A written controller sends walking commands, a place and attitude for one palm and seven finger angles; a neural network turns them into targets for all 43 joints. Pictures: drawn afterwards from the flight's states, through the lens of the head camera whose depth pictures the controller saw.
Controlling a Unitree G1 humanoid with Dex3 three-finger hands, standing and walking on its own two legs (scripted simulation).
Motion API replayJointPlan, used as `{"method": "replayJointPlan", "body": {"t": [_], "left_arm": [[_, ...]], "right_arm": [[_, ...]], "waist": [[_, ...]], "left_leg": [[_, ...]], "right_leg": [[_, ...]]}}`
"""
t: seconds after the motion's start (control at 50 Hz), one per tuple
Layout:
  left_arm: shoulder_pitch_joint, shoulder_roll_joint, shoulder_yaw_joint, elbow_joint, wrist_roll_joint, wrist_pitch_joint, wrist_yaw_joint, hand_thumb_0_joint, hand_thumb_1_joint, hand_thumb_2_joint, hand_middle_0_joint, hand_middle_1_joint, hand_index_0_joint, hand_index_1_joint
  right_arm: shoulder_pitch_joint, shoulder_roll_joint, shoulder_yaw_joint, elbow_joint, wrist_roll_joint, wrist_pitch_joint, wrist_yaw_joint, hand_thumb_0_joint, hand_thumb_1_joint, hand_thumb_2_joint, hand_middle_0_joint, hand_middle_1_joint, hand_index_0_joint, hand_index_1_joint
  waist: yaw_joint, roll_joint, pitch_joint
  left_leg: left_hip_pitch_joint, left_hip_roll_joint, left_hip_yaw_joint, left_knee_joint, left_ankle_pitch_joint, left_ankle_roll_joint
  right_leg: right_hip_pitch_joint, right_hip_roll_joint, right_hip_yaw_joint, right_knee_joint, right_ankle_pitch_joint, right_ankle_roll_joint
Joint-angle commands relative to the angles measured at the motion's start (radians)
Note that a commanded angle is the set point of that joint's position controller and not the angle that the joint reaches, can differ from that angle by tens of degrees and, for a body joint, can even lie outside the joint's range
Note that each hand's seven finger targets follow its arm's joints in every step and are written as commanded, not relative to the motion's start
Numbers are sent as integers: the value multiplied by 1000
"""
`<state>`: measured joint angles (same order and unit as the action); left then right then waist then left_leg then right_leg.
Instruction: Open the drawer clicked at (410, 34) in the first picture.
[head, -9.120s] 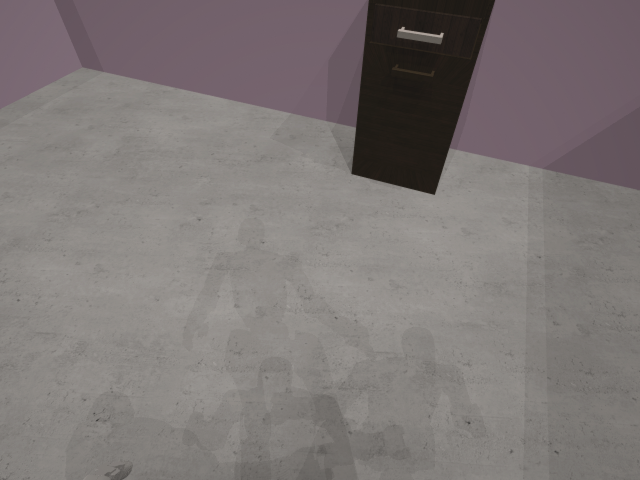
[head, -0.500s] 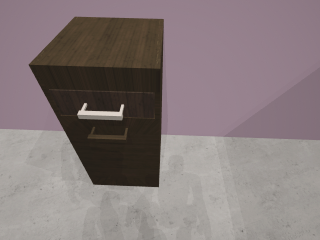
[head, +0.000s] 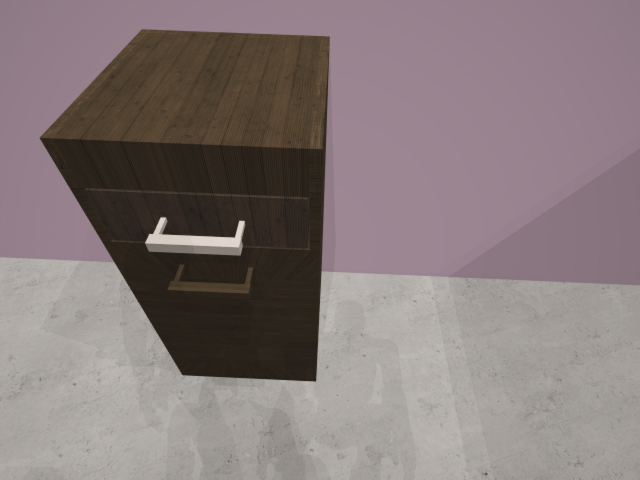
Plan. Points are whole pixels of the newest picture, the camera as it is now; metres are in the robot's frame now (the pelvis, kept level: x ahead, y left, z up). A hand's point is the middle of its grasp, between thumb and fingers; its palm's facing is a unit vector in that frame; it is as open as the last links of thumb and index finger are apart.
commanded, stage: come to a stop and stand still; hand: left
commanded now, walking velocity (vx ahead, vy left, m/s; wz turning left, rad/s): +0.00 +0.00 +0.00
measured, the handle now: (198, 235) +0.51 +0.26 -0.04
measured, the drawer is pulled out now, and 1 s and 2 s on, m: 0.00 0.00 0.00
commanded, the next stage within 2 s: look again from close up in 0.48 s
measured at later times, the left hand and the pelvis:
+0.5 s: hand out of the picture +0.02 +0.16 -0.18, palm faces +0.04 -0.98 -0.19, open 7.4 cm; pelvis +0.03 +0.00 +0.00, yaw +0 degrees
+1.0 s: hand out of the picture +0.01 +0.14 -0.18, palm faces +0.06 -0.98 -0.17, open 7.4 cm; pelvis +0.03 -0.01 +0.00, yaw +0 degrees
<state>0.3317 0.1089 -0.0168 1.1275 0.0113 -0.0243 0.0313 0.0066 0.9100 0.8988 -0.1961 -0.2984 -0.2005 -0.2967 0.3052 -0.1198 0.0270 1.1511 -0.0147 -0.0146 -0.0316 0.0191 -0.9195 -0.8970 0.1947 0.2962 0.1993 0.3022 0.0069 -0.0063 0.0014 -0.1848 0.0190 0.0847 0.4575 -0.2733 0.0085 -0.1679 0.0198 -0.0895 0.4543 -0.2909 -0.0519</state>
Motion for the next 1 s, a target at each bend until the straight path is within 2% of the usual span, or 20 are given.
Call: {"method": "replayJointPlan", "body": {"t": [0.0,0.08,0.14,0.3,0.4,0.48,0.62,0.82,0.98], "left_arm": [[76,98,16,-18,2,-15,12,0,900,900,-200,-300,-200,-300],[76,101,18,-17,3,-13,14,0,900,900,-200,-300,-200,-300],[72,108,21,-18,2,-13,14,0,900,900,-200,-300,-200,-300],[65,114,26,-24,1,-10,16,0,900,900,-200,-300,-200,-300],[66,115,26,-22,1,-7,16,0,900,900,-200,-300,-200,-300],[65,114,27,-23,1,-5,16,0,900,900,-200,-300,-200,-300],[71,116,29,-22,1,-7,17,0,900,900,-200,-300,-200,-300],[83,110,30,-17,1,-7,17,0,900,900,-200,-300,-200,-300],[85,104,30,-15,1,-6,17,0,900,900,-200,-300,-200,-300]], "right_arm": [[66,-78,-14,-19,2,-17,-5,0,-900,-900,200,300,200,300],[64,-79,-12,-16,2,-17,-8,0,-900,-900,200,300,200,300],[64,-86,-13,-18,1,-17,-10,0,-900,-900,200,300,200,300],[63,-94,-12,-11,1,-17,-14,0,-900,-900,200,300,200,300],[55,-90,-12,-8,1,-13,-14,0,-900,-900,200,300,200,300],[60,-89,-12,-5,2,-13,-15,0,-900,-900,200,300,200,300],[60,-89,-14,-5,2,-12,-16,0,-900,-900,200,300,200,300],[63,-82,-15,-4,2,-10,-18,0,-900,-900,200,300,200,300],[68,-73,-13,-2,3,-9,-18,0,-900,-900,200,300,200,300]], "waist": [[-5,14,64],[-2,16,70],[-6,6,42],[-4,2,32],[-1,0,67],[0,9,69],[-2,8,45],[-2,1,57],[1,5,85]], "left_leg": [[-10,94,-85,-76,195,35],[1,96,-82,-76,226,37],[18,97,-81,-68,259,36],[44,99,-78,-60,323,36],[32,95,-78,-68,277,34],[36,96,-79,-69,284,36],[53,95,-73,-62,288,32],[52,95,-71,-65,264,29],[28,91,-73,-75,225,28]], "right_leg": [[-19,-129,121,-68,258,-1],[-9,-130,114,-63,285,1],[14,-133,113,-53,331,-1],[34,-134,108,-39,391,-2],[25,-136,111,-52,371,-2],[26,-134,108,-54,353,-2],[42,-140,112,-56,402,-4],[41,-140,117,-67,407,-3],[34,-137,117,-84,359,-1]]}}
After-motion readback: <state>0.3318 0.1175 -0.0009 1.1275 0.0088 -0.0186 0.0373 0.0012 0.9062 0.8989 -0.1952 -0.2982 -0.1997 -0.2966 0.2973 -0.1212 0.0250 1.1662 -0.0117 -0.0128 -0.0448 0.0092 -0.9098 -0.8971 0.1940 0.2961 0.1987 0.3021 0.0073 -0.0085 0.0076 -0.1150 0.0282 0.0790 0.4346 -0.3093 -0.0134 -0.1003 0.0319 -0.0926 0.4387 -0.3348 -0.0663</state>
